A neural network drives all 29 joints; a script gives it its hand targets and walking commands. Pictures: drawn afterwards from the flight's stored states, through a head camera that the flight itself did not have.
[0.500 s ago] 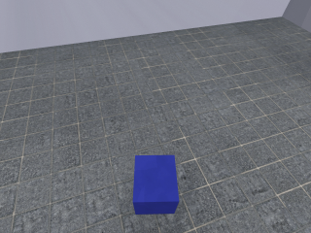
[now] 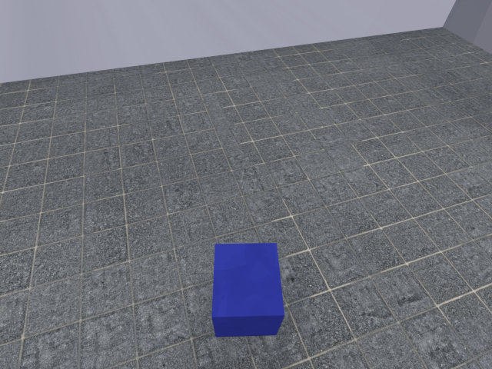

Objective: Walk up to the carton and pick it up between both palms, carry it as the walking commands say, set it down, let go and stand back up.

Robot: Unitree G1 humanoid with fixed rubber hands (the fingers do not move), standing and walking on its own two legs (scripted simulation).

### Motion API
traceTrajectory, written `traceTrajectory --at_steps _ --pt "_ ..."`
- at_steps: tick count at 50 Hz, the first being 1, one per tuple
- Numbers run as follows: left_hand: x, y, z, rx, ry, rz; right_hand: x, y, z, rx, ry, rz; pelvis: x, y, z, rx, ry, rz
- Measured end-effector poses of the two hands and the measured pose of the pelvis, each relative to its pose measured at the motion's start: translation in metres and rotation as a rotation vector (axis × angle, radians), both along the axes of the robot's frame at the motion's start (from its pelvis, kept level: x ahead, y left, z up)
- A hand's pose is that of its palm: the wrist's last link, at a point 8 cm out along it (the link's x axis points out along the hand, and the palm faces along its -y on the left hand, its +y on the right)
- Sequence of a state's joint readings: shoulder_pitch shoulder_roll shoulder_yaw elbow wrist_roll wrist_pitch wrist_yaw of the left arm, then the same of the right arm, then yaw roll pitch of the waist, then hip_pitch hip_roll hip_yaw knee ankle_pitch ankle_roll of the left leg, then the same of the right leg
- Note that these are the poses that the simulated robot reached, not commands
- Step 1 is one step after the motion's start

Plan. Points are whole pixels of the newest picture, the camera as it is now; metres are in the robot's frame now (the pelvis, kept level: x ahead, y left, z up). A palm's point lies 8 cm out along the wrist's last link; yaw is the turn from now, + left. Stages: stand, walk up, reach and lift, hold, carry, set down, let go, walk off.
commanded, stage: stand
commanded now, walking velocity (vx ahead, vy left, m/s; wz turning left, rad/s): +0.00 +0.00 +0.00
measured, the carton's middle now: (246, 290) +0.48 -0.02 -0.65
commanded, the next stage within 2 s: reach and lift in 0.46 s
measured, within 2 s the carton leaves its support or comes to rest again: neither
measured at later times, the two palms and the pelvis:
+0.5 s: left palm out of the picture +0.01 +0.22 -0.14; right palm out of the picture +0.02 -0.24 -0.14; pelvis +0.00 -0.01 -0.01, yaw -1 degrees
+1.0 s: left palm (122, 364) +0.16 +0.22 -0.15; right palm (366, 357) +0.17 -0.23 -0.16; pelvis -0.01 -0.01 -0.05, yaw -2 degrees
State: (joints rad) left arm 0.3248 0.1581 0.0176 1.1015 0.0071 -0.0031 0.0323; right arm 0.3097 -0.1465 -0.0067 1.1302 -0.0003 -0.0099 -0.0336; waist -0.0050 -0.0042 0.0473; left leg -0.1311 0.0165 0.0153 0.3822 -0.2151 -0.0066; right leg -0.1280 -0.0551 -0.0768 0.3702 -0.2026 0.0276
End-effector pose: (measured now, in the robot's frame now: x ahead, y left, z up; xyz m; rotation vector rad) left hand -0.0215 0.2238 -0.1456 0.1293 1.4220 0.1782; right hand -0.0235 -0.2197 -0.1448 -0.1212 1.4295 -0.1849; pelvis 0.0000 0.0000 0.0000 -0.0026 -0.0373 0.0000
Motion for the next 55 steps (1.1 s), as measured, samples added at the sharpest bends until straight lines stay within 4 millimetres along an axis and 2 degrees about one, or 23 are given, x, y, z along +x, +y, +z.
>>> traceTrajectory --at_steps 14,23,24,26,30,32,34,36,39,43,50,55 --pt "0.007 -0.009 0.002 0.007 -0.026 0.002 0.012 -0.012 -0.001 -0.003 -0.025 0.015 0.002 -0.01 0.0 -0.001 0.006 -0.003" --pt "0.014 -0.008 0.003 0.015 -0.043 0.001 0.019 -0.021 0.0 -0.016 -0.043 0.025 0.004 -0.013 0.0 -0.001 0.01 -0.006" --pt "0.019 -0.008 0.003 0.012 -0.054 0.006 0.025 -0.022 0.0 -0.014 -0.055 0.015 0.004 -0.013 -0.002 0.001 0.038 -0.009" --pt "0.052 -0.004 0.001 0.015 -0.105 -0.032 0.06 -0.025 0.0 -0.015 -0.125 0.029 -0.002 -0.013 -0.01 0.004 0.084 -0.015" --pt "0.146 0.006 0.011 0.038 -0.19 -0.073 0.15 -0.033 0.01 -0.034 -0.2 0.11 -0.013 -0.013 -0.023 0.002 0.121 -0.019" --pt "0.176 0.008 0.018 0.038 -0.179 -0.067 0.178 -0.032 0.016 -0.04 -0.173 0.132 -0.014 -0.014 -0.025 0.006 0.152 -0.021" --pt "0.188 0.006 0.022 0.023 -0.145 -0.06 0.19 -0.028 0.018 -0.031 -0.133 0.133 -0.011 -0.014 -0.026 0.006 0.185 -0.018" --pt "0.187 0.002 0.021 0.004 -0.109 -0.06 0.19 -0.022 0.017 -0.016 -0.108 0.123 -0.007 -0.013 -0.024 0.003 0.208 -0.019" --pt "0.173 -0.006 0.016 -0.018 -0.08 -0.057 0.179 -0.016 0.014 0.0 -0.098 0.112 -0.001 -0.013 -0.021 0.004 0.234 -0.025" --pt "0.162 -0.008 0.007 -0.023 -0.107 -0.052 0.167 -0.011 0.003 0.014 -0.115 0.114 0.001 -0.012 -0.027 0.008 0.277 -0.03" --pt "0.179 0.001 -0.009 -0.006 -0.221 -0.077 0.189 -0.008 -0.014 0.017 -0.246 0.122 -0.013 -0.01 -0.05 0.009 0.335 -0.027" --pt "0.191 -0.003 -0.016 -0.014 -0.278 -0.086 0.199 -0.009 -0.02 0.013 -0.3 0.11 -0.026 -0.008 -0.061 0.01 0.338 -0.028"
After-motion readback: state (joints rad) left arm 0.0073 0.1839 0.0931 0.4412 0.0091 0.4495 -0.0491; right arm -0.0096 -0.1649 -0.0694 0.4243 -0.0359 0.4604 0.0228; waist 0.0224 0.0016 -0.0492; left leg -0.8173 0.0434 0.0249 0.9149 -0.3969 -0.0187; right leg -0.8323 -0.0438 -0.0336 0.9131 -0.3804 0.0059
